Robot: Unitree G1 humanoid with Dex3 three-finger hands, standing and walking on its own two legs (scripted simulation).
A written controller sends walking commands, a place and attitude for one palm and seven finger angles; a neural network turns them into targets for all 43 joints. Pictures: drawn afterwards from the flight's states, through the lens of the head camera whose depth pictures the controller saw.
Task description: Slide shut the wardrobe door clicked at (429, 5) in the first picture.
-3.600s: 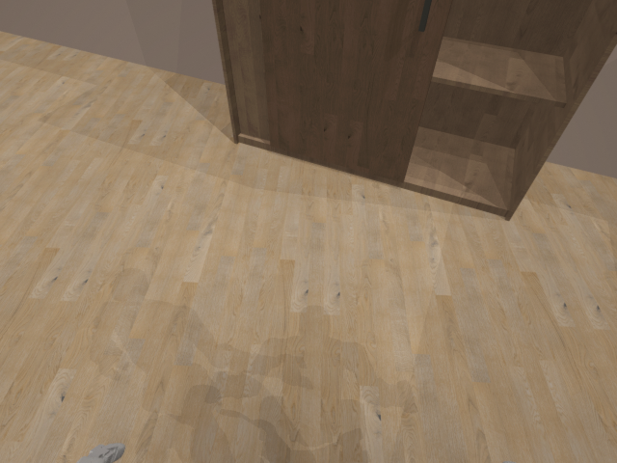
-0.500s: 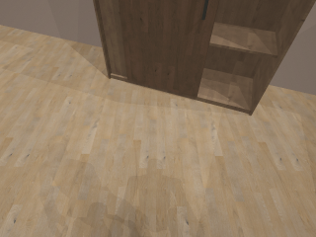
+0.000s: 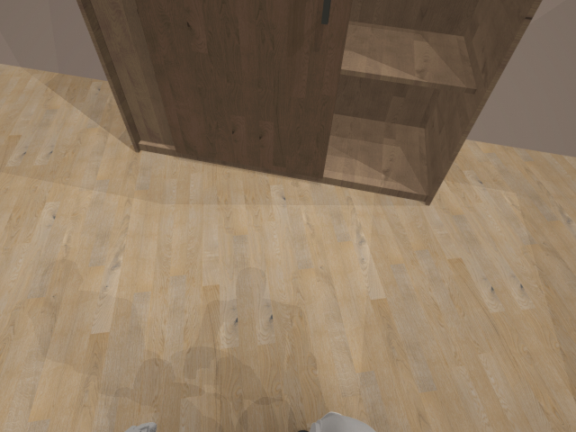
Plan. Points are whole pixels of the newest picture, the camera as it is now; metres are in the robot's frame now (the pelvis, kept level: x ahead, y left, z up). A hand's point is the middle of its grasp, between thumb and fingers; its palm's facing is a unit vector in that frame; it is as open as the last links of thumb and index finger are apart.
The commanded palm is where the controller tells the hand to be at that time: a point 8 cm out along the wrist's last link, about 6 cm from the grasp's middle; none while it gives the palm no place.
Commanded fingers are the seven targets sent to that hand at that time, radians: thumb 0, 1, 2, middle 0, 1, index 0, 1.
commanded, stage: walk to a spot facing it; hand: left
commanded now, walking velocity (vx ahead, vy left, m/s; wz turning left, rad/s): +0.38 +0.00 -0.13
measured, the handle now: out of the picture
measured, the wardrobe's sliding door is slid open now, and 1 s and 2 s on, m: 0.49 0.49 0.49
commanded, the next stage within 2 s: turn to face it in 0.92 s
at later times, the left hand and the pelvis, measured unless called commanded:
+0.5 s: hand (135, 409) +0.17 +0.25 -0.15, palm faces +0.01 -0.99 -0.13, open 7.4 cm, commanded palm none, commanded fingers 0.00 0.90 0.90 -0.20 -0.30 -0.20 -0.30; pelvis +0.22 +0.08 +0.03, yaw -6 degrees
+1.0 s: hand (236, 205) +0.59 +0.15 -0.14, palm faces -0.37 -0.91 -0.20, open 7.4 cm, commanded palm none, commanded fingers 0.00 0.90 0.90 -0.20 -0.30 -0.20 -0.30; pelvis +0.41 +0.02 +0.01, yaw -20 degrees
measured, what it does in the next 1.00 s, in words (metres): walks ahead, turning right: left foot, then right foot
